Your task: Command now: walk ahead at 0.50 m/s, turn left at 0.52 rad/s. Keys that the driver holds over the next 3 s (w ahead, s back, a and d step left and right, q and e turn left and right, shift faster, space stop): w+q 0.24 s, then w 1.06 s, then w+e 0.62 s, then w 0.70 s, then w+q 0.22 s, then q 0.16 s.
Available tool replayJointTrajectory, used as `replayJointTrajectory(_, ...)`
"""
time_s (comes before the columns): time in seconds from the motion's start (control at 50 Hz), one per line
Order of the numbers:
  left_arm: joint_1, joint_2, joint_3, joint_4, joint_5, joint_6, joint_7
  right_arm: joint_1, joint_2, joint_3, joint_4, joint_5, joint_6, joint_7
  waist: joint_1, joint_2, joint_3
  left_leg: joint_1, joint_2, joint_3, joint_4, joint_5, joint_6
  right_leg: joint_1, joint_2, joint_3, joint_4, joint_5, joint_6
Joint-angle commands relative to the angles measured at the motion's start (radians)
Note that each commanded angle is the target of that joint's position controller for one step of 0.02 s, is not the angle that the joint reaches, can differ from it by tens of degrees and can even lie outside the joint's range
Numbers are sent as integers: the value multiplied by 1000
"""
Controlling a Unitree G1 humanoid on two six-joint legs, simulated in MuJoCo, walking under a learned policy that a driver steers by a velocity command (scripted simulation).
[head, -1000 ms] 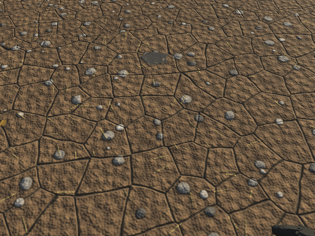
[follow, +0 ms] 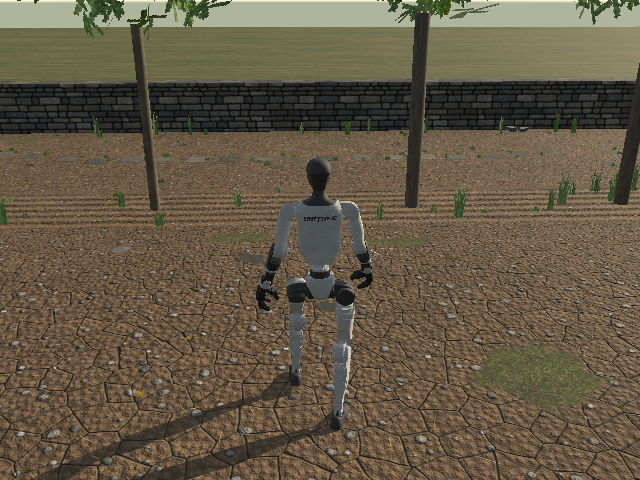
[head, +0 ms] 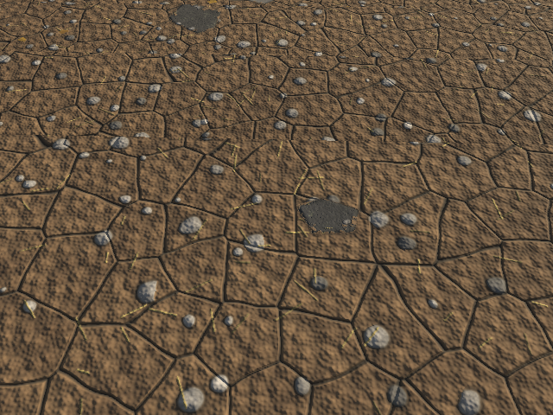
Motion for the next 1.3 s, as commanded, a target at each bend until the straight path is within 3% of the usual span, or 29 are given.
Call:
replayJointTrajectory(0.02, -11, 205, 49, -47, -12, 16, 15, -69, -88, -25, -116, 3, -12, 16, -38, -118, 18, 20, -65, 84, -17, -143, 50, 48, -313, 50, 115, 956, -120)
replayJointTrajectory(0.06, -42, 221, 50, -56, -17, 30, 23, 158, -167, -71, -72, 7, -10, 8, -173, -123, -111, 347, -148, 112, -86, -133, 109, -31, -272, 14, 436, 1103, -78)
replayJointTrajectory(0.08, -37, 199, 39, -73, -6, 22, 26, 319, -251, -107, -35, 5, -1, -13, -243, -39, -205, 660, -68, -56, -123, -99, 165, -264, -230, 13, 727, 831, -31)
replayJointTrajectory(0.1, 54, 40, -8, -126, 28, -9, 8, 301, -354, -121, -37, 10, -5, -23, -119, 221, -274, 993, 189, -612, -191, -192, 347, -732, -15, 93, 1078, -160, 32)
replayJointTrajectory(0.12, -34, 105, -4, -142, -9, -55, -10, 344, -288, -98, -64, -2, -17, -21, -186, 124, -409, 1076, 259, -854, -327, -263, 399, -857, 17, 332, 1199, -252, 18)
replayJointTrajectory(0.14, -130, 146, 7, -173, -44, -77, -20, 314, -229, -83, -57, -9, -26, -20, -202, 79, -278, 1004, 227, -698, -343, -199, 343, -940, -37, 351, 1182, -164, -6)
replayJointTrajectory(0.18, -149, 142, 8, -167, -7, -86, -10, 175, -165, -64, -82, -2, -32, -23, -113, -32, -122, 702, 143, -477, -352, -23, 276, -847, -112, 338, 999, -32, -14)
replayJointTrajectory(0.2, -131, 156, 17, -163, 5, -73, -8, 130, -138, -53, -103, -13, -32, -26, -76, -24, -98, 598, 118, -423, -377, 58, 269, -771, -132, 342, 953, -4, -7)
replayJointTrajectory(0.26, -108, 122, 14, -170, 15, -37, -9, 117, -159, -57, -113, -11, -36, -39, -39, -15, -67, 454, 90, -338, -424, 167, 272, -707, -135, 313, 821, 49, 36)
replayJointTrajectory(0.36, -270, 64, -15, -205, 14, -35, -21, 189, -173, -57, -78, -6, -33, -59, -112, 30, -30, 382, 5, -183, -433, 105, 188, -622, -89, 268, 445, 422, 56)
replayJointTrajectory(0.46, -374, 103, -8, -245, -3, -48, -40, 267, -182, -56, -37, -1, -30, -54, -156, 49, 6, 526, 86, -268, -376, -2, 170, -653, -65, 285, 299, 420, 11)
replayJointTrajectory(0.54, -242, 146, 15, -221, 1, -60, -44, 244, -187, -57, -31, -4, -16, -59, -68, 79, -36, 612, 91, -280, -219, 268, 124, -497, -22, 241, 222, 302, -61)
replayJointTrajectory(0.56, -111, 184, 32, -190, 10, -63, -40, 234, -159, -45, -40, -10, -15, -59, -8, 54, -140, 559, 35, -232, -47, 327, 94, -288, -61, 273, 247, 350, -103)
replayJointTrajectory(0.58, 50, 252, 48, -173, 21, -63, -37, 271, -112, -26, -63, -29, -19, -62, 32, -80, -298, 351, -59, -165, 264, 79, 46, 19, -245, 499, 284, 373, -191)
replayJointTrajectory(0.6, 118, 282, 58, -131, 13, -51, -47, 393, -51, -9, -61, -2, -36, -59, -10, -381, -382, 12, -188, -132, 554, -537, -14, 267, -406, 946, 135, 112, -325)
replayJointTrajectory(0.62, 110, 191, 34, -136, -14, -47, -48, 325, -146, -24, -53, 10, -43, -55, 27, -248, -293, -116, -131, -200, 652, -547, -11, 233, -390, 982, 76, -112, -291)
replayJointTrajectory(0.66, -19, 144, 14, -159, 2, -33, -41, 154, -166, -29, -94, 2, -48, -53, 8, -84, -87, -130, -39, -125, 606, -371, -7, -30, -321, 735, 38, 5, -233)
replayJointTrajectory(0.7, -71, 113, 0, -162, 18, -35, -40, 156, -140, -33, -96, -11, -44, -51, -46, -105, -42, -42, 13, -116, 507, -290, -14, -180, -261, 618, -8, 172, -226)
replayJointTrajectory(0.76, -62, 126, 3, -144, 4, -42, -37, 173, -101, -25, -92, -11, -32, -53, -67, -124, -39, -15, 30, -87, 408, -255, -37, -233, -237, 514, -57, 309, -244)
replayJointTrajectory(0.9, 19, 174, 14, -93, -12, -23, -20, -39, -60, -5, -140, -11, -45, -40, 1, -98, 8, 12, 6, -37, 6, 72, -62, -213, -191, 348, -84, 404, -203)
replayJointTrajectory(1.0, 81, 187, 19, -51, -20, 2, -18, -143, -75, -8, -182, 1, -57, -14, 22, -109, 42, 13, -24, -29, -113, 24, -28, -91, -252, 369, -24, 433, -188)
replayJointTrajectory(1.04, 69, 203, 25, -45, -21, 13, -12, -108, -99, -17, -179, -2, -61, -8, -12, -123, 20, 80, -42, -19, -147, -44, 0, -49, -269, 371, 37, 541, -169)
replayJointTrajectory(1.08, 38, 194, 20, -50, -21, 20, -7, 103, -159, -51, -117, -12, -60, -17, -126, -109, -114, 397, -88, 26, -188, -28, 50, -95, -203, 308, 279, 788, -129)
replayJointTrajectory(1.1, 32, 147, -1, -74, -1, 16, -3, 284, -228, -72, -84, -23, -56, -29, -195, -26, -259, 696, 68, -138, -143, 33, 116, -280, -150, 264, 562, 580, -89)
replayJointTrajectory(1.12, 157, 38, -35, -92, 0, -7, -11, 337, -309, -87, -66, -26, -49, -29, -138, 237, -380, 1034, 295, -594, -219, -138, 278, -690, 27, 247, 926, -58, -20)
replayJointTrajectory(1.14, 115, 121, -18, -76, -17, -25, -18, 358, -217, -63, -66, -10, -45, -28, -179, 187, -397, 1037, 302, -727, -310, -283, 278, -816, 6, 373, 1052, -235, -26)
replayJointTrajectory(1.16, 24, 171, -3, -108, -38, -35, -24, 291, -185, -48, -68, -9, -45, -30, -173, 127, -239, 917, 267, -590, -333, -286, 237, -886, -43, 360, 1081, -170, -34)
replayJointTrajectory(1.2, -64, 155, -1, -128, -17, -36, -19, 176, -141, -33, -78, -21, -45, -26, -117, 22, -91, 653, 190, -402, -385, -131, 203, -833, -117, 320, 977, -22, -30)
replayJointTrajectory(1.3, -50, 95, -6, -124, -2, 12, -11, 148, -140, -34, -49, -20, -68, -29, -46, 44, -36, 456, 140, -233, -498, 32, 216, -736, -157, 313, 811, 117, 10)
Next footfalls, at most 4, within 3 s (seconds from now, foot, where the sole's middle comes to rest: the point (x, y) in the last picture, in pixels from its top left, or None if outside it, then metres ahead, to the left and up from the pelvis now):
0.08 left None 0.21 0.11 -0.77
0.56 right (325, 393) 0.53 -0.05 -0.77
1.10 left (211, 303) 0.75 0.26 -0.77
1.64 right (286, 210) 1.08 0.07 -0.77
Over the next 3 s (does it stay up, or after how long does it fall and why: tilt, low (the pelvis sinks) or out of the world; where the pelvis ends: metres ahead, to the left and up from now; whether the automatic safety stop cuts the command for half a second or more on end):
stays up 1.62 -0.02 -0.19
